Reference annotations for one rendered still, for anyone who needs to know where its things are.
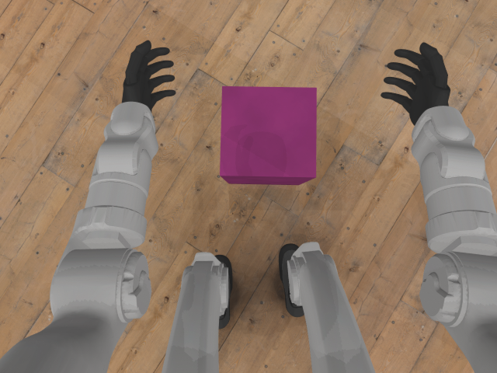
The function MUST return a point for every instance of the left robot thigh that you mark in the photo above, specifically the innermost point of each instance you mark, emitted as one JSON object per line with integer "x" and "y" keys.
{"x": 193, "y": 341}

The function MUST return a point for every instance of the robot left upper arm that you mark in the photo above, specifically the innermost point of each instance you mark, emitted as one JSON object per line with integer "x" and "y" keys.
{"x": 96, "y": 293}

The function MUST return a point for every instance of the right robot hand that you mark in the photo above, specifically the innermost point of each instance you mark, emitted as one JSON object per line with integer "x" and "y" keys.
{"x": 430, "y": 89}

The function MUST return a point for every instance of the left robot hand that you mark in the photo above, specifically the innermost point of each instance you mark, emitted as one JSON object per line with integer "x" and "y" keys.
{"x": 137, "y": 87}

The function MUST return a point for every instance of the left robot foot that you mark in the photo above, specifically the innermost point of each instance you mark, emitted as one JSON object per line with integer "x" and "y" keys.
{"x": 224, "y": 319}

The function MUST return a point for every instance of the robot right upper arm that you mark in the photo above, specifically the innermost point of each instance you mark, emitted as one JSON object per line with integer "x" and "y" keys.
{"x": 460, "y": 291}

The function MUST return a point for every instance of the robot left forearm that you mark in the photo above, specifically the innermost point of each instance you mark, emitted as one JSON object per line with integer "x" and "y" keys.
{"x": 113, "y": 216}

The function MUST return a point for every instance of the carton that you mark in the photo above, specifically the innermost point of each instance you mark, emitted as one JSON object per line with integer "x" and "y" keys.
{"x": 268, "y": 135}

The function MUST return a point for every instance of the robot right forearm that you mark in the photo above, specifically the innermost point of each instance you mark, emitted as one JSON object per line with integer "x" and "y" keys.
{"x": 456, "y": 190}

